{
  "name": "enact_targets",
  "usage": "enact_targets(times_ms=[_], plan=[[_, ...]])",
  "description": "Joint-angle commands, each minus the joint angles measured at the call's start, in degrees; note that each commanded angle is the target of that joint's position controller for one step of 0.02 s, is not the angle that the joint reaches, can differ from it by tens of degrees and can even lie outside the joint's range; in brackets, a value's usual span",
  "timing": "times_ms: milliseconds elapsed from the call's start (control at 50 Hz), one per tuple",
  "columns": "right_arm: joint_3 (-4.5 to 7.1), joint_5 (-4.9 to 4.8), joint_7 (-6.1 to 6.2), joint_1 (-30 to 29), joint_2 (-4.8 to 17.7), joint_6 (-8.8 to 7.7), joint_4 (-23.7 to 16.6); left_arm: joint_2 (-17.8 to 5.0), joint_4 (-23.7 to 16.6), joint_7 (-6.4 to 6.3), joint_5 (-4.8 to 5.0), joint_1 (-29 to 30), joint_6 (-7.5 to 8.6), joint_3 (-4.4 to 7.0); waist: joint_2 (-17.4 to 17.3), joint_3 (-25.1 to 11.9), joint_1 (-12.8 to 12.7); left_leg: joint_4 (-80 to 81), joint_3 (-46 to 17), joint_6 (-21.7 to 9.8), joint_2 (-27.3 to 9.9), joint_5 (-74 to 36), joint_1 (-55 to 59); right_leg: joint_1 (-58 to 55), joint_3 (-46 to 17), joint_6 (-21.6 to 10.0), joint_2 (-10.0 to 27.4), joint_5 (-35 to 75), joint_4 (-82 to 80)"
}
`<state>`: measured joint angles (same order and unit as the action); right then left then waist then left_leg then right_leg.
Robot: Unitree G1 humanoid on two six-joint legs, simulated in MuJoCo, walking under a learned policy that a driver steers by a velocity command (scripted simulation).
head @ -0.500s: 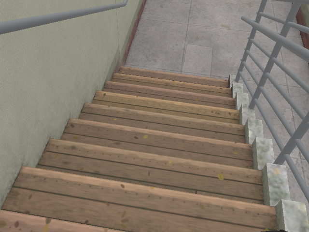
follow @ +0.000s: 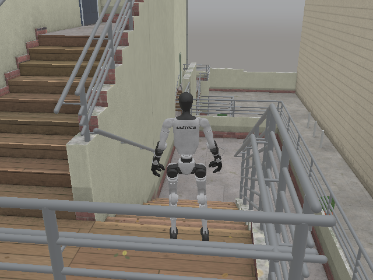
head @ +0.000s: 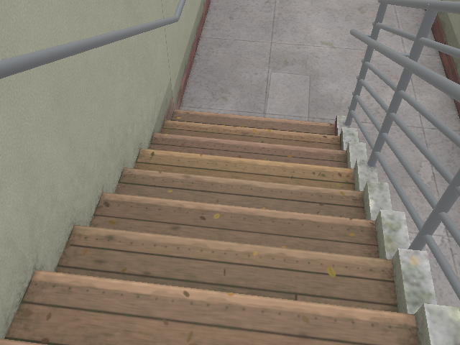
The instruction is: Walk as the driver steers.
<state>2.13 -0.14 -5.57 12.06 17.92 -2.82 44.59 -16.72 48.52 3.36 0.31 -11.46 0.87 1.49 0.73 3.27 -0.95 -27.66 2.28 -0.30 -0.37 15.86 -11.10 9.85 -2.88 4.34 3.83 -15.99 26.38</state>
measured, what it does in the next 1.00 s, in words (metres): goes down: left foot 0.16 m lower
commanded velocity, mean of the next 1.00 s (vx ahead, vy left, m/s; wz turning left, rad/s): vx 0.48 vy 0.00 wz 0.00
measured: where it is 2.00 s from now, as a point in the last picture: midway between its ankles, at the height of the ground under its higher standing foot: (236, 286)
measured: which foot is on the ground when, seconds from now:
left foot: down 0.00-0.50, up 0.52-0.94, down 0.96-1.00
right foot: down 0.00-0.94, up 0.96-1.00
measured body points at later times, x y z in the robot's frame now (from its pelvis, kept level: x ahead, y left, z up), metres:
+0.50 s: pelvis +0.03 -0.03 -0.01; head +0.04 -0.03 +0.44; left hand +0.11 +0.24 -0.13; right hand +0.07 -0.30 -0.13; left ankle -0.01 +0.11 -0.74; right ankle -0.02 -0.14 -0.74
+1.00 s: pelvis +0.27 +0.02 -0.17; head +0.27 +0.04 +0.28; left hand +0.22 +0.30 -0.31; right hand +0.41 -0.26 -0.26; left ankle +0.30 +0.11 -0.90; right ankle +0.05 -0.15 -0.63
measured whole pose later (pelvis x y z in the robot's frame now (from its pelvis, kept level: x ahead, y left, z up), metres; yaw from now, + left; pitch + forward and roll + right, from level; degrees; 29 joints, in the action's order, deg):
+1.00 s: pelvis +0.27 +0.02 -0.17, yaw -1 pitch -1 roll -3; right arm 3.6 2.4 -1.7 8.6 16.6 -1.7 48.2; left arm -16.2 55.8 -3.5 -1.1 -26.1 2.8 3.2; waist 0.2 0.9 -2.5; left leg -33.5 3.0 -3.3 -1.7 16.1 -17.5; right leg 15.7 -5.0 -5.7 -0.3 -41.7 99.6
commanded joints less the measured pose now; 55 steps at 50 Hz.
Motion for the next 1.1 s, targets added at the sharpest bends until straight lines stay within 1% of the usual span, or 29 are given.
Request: enact_targets(times_ms=[20, 300, 340, 360, 400, 440, 460, 500, 520, 540, 560, 580, 620, 640, 700, 720, 760, 800, 860, 900, 920, 940, 960, 980, 1000, 1020, 1040, 1080, 1100], plan=[[2.20, 0.03, 0.41, 1.34, 7.76, -0.20, -2.95, -6.69, -2.32, -0.23, -0.02, -1.12, 0.34, 1.78, -0.47, -3.26, 0.11, 4.55, -0.03, 0.59, -0.65, -17.77, 7.07, 3.07, 4.22, -1.24, -2.31, 11.13, -5.00], [2.92, 0.03, 0.95, 5.43, 6.19, 1.25, -0.15, -4.44, 1.22, -0.12, 0.15, -1.63, -1.21, 1.87, 0.09, -1.57, 0.17, 8.34, 1.06, 0.98, 0.34, -16.78, 8.11, 0.08, 4.91, -1.40, -2.91, 11.87, -8.12], [5.31, 2.01, 2.46, 10.37, 11.47, 1.55, 1.38, -9.12, 1.76, -1.27, -1.95, -3.90, -1.16, 3.96, -1.43, 1.45, 1.42, 11.65, -1.90, -3.73, -1.59, 19.03, 5.97, 3.59, 4.80, -5.22, -2.94, -14.07, -6.14], [5.22, 3.28, 3.42, 10.22, 10.46, 0.72, 0.83, -7.72, 0.35, -2.07, -3.50, -1.42, -0.11, 3.76, -3.17, 4.62, 2.03, 12.04, -6.68, -7.06, -5.33, 26.18, 3.05, 7.77, 4.57, -6.92, -2.51, -16.54, -1.39], [3.47, 3.00, 5.39, 9.52, 5.70, -1.64, -0.31, -0.04, -2.97, -3.36, -4.79, 4.59, 2.47, 1.38, -7.94, 2.68, 3.52, 15.34, -18.60, -14.09, -15.82, 25.41, 5.86, 12.10, 5.79, -7.96, -3.06, -4.53, 8.28], [1.74, 2.29, 5.42, 1.89, 3.27, -2.10, -3.28, 2.79, -4.02, -3.48, -4.17, 2.10, 4.54, 0.51, -6.58, 3.06, -0.69, 16.22, -16.54, -14.29, -16.57, 20.63, -5.84, 0.16, 5.49, -10.10, -3.13, -3.48, 8.22], [1.65, 2.01, 5.39, -0.23, 4.28, -1.44, -3.43, 1.67, -2.87, -3.33, -3.60, -2.35, 5.48, 0.81, -6.53, 3.01, -2.83, 13.19, -12.81, -13.70, -13.78, 20.90, -9.87, -6.24, 7.97, -10.01, -4.89, -1.68, 4.92], [1.58, 4.50, 4.96, 0.33, 4.08, -0.20, -3.17, -0.18, 1.26, -3.19, -4.51, -13.87, 7.60, 1.13, 1.90, 0.58, -5.73, -9.63, -4.24, -11.26, -5.24, 15.29, -16.14, -15.11, 3.31, -11.29, -3.12, -2.05, 0.99], [0.64, 6.08, 4.35, -3.29, 0.24, -0.92, -6.51, -4.48, 1.89, -3.78, -3.93, -20.60, 7.98, 1.77, 12.57, -2.43, -7.89, -29.73, 2.37, -6.06, 2.92, 13.15, -25.89, -19.72, -17.55, -19.09, 8.02, -6.73, -7.83], [2.38, 1.00, 5.24, -7.55, 4.40, 0.39, -8.54, -17.81, 5.44, -2.59, 1.45, -25.71, 4.60, 6.05, 7.40, 2.16, -8.02, -33.51, -1.44, -4.24, -0.26, 20.64, -42.03, -21.15, -29.98, -22.90, 19.36, -7.09, -11.96], [2.16, 0.88, 5.83, -9.32, 4.71, 0.76, -8.16, -15.03, 4.07, -2.44, 0.70, -23.69, 3.35, 5.62, -0.87, 5.79, -7.53, -34.88, -6.11, -2.99, -3.62, 13.43, -45.75, -20.57, -28.34, -23.41, 19.80, -1.12, -10.21], [1.80, 0.71, 5.68, -8.17, 3.64, 0.80, -7.42, -11.97, 2.99, -2.65, -0.34, -19.85, 2.76, 4.82, -1.20, 4.15, -5.62, -34.51, -6.09, -1.69, -4.95, 8.00, -43.69, -19.12, -23.39, -21.92, 17.70, 3.33, -8.94], [2.27, 1.91, 4.92, -5.11, 4.30, 1.51, -6.01, -8.21, 2.60, -3.00, -0.50, -14.33, 2.95, 3.71, 3.01, 3.96, -2.37, -32.29, -7.22, -0.28, -7.97, 0.60, -39.32, -13.27, -17.73, -19.48, 14.66, 2.14, -9.48], [2.44, 1.38, 4.61, -5.22, 4.51, 1.77, -5.80, -6.69, 1.85, -3.03, -0.38, -12.47, 3.90, 3.18, 3.76, 4.40, -2.15, -30.40, -4.17, 0.68, -6.47, -5.72, -34.88, -7.56, -14.06, -18.86, 12.31, 0.91, -11.08], [3.04, 0.74, 4.17, -12.11, 4.56, 2.00, -7.38, -6.46, 4.20, -4.26, 0.45, -14.41, 6.48, 3.24, 3.33, 6.01, -1.82, -19.70, -7.49, 0.60, -6.76, -25.56, -35.95, -5.72, -10.31, -16.62, 9.86, -1.77, -7.71], [2.81, 1.13, 3.47, -11.63, 4.12, 1.82, -6.96, -6.65, 4.48, -4.88, 1.30, -12.32, 7.26, 3.37, 3.53, 5.52, 0.33, -13.27, -8.12, 0.30, -7.38, -35.29, -29.17, 0.00, -7.34, -15.16, 7.87, -4.17, -6.11], [2.24, 1.29, 1.29, -6.47, 1.25, 2.27, -2.59, -5.83, 2.73, -4.99, 1.07, -9.79, 6.74, 3.27, 2.45, -0.15, 0.89, -11.07, -2.95, -1.62, -3.68, -46.08, -10.24, 10.99, -1.59, -13.23, 3.15, -9.52, -1.72], [2.11, 0.41, 0.35, -10.59, 1.12, 3.06, -2.72, -5.26, 2.72, -4.69, -0.75, -12.25, 5.76, 3.09, 3.01, 3.08, -1.80, -11.28, -1.55, -2.20, -3.76, -44.26, -8.94, 13.50, -2.35, -13.79, 4.39, -14.94, 0.21], [2.11, 1.15, 2.09, -15.15, 1.94, 3.76, -3.29, -4.30, 3.83, -5.38, -2.32, -16.70, 3.81, 2.66, 4.24, 7.48, -5.32, -5.44, 0.70, -2.40, -3.63, -33.05, -10.42, 8.76, -1.52, -13.88, 4.50, -6.51, 9.49], [3.07, 1.93, 3.88, -4.38, 3.55, 3.38, 0.66, -6.59, 4.66, -6.91, -3.19, -17.26, 2.91, 2.91, 1.27, 4.72, -1.63, 1.34, 1.77, -3.22, -3.71, -29.50, -3.54, 3.15, -1.10, -14.02, 5.04, 6.41, 24.50], [3.96, 2.62, 4.91, 5.66, 5.05, 3.44, 3.89, -7.95, 5.35, -7.31, -3.16, -16.05, 2.40, 2.95, -0.05, 0.51, 3.27, 2.68, 3.05, -3.76, -2.59, -25.56, 4.21, 1.43, 0.10, -14.52, 4.74, 20.95, 38.30], [4.60, 3.67, 5.28, 19.28, 5.56, 3.06, 8.11, -8.68, 5.35, -7.76, -2.38, -13.13, 1.64, 3.47, -2.62, -4.77, 11.51, 8.14, 0.83, -6.04, -3.36, -25.74, 15.28, 4.50, 1.44, -13.29, 2.19, 26.74, 62.76], [4.64, 4.00, 4.72, 24.37, 7.90, 2.06, 10.40, -3.67, 4.94, -7.07, -2.14, -9.26, 1.84, 3.07, -14.93, -4.98, 14.98, 3.28, -5.06, -8.49, -8.50, -29.90, 25.10, 23.66, 1.21, -12.20, -8.61, -25.46, 93.55], [1.83, 3.75, 3.85, 20.96, 7.44, 0.90, 8.95, 3.29, 1.29, -7.00, -0.23, -13.94, 3.43, 0.84, -18.47, -5.90, 5.54, -21.74, -8.79, -3.90, -13.12, -68.92, 27.98, 39.54, -9.68, -13.35, -9.62, -32.07, 98.59], [3.91, 0.92, 3.56, 23.58, 10.17, 0.64, 9.81, -3.17, 0.88, -7.27, -0.32, -16.70, 3.90, 1.97, -14.49, -14.92, 6.14, -12.74, -18.31, -7.24, -19.19, -45.32, 36.94, 47.39, -8.18, -12.33, -7.45, -21.65, 86.87], [4.99, 0.60, 4.06, 20.46, 11.72, 0.61, 10.56, -3.22, 0.35, -7.13, -1.78, -13.20, 3.39, 1.97, -14.48, -11.41, 4.65, -1.43, -28.44, -13.80, -23.92, -9.78, 28.06, 52.04, -5.15, -11.35, -4.03, -14.88, 83.38], [3.00, 0.57, 4.44, 12.68, 4.56, 0.18, 8.38, -5.33, 0.36, -6.00, -3.84, -5.64, 2.32, 2.29, -7.18, -3.74, 3.83, 2.59, -28.17, -13.07, -18.94, 6.27, 14.56, 49.83, -4.81, -10.45, -0.59, -11.74, 76.91], [1.00, 1.71, 4.61, 11.25, 1.34, -2.42, 9.22, -3.26, 1.03, -4.48, -3.05, -2.39, 0.46, 2.59, -4.72, 4.98, 0.72, 0.07, -26.75, -12.71, -18.99, -0.85, -5.79, 44.15, -9.54, -7.78, 1.45, 4.65, 55.39], [0.64, 1.20, 5.25, 11.58, 1.42, -3.06, 10.06, -1.55, 0.22, -3.46, -3.33, 0.18, -0.25, 2.45, -3.27, 7.00, -0.25, 0.90, -23.37, -12.82, -16.57, 2.84, -15.31, 37.92, -8.54, -5.60, 1.41, 8.55, 45.32]])
Velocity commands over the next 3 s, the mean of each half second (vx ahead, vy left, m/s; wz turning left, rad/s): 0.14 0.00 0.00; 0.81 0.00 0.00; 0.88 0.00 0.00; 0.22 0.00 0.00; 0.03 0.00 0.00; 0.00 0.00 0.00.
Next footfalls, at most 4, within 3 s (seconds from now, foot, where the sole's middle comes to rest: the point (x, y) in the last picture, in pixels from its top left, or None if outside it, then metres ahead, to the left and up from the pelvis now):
0.96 left None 0.34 0.11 -0.94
1.40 right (257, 322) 0.67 -0.07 -1.10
1.82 left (210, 268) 0.97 0.12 -1.26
2.10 right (264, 272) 0.95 -0.12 -1.26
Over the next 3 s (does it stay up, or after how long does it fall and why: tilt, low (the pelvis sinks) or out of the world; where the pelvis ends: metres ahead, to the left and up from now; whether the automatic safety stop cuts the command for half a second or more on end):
stays up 0.94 0.00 -0.48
